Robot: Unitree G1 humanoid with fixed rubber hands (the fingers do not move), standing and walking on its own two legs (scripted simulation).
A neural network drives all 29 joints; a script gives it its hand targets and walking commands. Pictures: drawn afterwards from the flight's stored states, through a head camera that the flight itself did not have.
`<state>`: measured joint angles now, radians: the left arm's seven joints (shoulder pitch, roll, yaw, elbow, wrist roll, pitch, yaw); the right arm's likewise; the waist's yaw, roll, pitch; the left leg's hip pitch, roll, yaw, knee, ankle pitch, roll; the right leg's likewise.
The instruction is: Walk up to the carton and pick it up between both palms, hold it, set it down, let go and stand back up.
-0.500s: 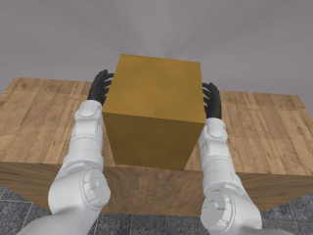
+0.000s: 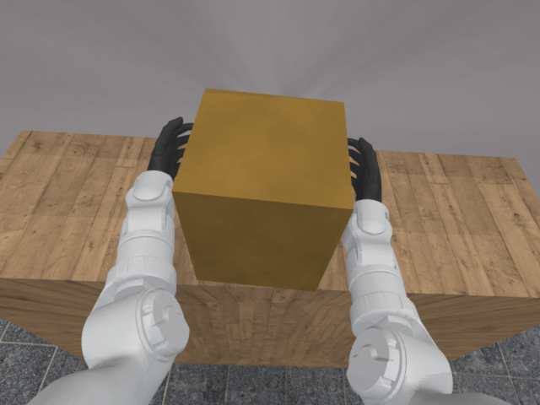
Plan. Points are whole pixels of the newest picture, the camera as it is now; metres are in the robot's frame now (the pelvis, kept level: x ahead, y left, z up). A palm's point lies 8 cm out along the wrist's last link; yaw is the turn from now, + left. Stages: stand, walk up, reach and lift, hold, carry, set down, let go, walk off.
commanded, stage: set down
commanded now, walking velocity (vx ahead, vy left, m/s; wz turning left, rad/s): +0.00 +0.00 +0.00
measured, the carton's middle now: (264, 197) +0.41 +0.01 +0.04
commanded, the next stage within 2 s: none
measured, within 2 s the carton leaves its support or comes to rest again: neither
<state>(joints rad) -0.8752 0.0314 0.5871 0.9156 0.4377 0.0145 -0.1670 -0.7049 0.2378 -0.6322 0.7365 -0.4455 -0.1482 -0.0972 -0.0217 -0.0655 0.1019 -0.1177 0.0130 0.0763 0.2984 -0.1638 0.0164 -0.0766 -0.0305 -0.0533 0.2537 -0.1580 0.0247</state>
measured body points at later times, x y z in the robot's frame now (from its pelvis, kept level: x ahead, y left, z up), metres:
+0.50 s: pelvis +0.01 +0.01 -0.01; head +0.04 +0.04 +0.43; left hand +0.47 +0.19 +0.08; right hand +0.42 -0.18 +0.08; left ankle +0.00 +0.11 -0.75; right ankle -0.01 -0.13 -0.75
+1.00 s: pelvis -0.03 -0.01 -0.01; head -0.01 +0.02 +0.44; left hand +0.46 +0.18 +0.17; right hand +0.42 -0.18 +0.17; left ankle +0.00 +0.11 -0.75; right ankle -0.02 -0.13 -0.75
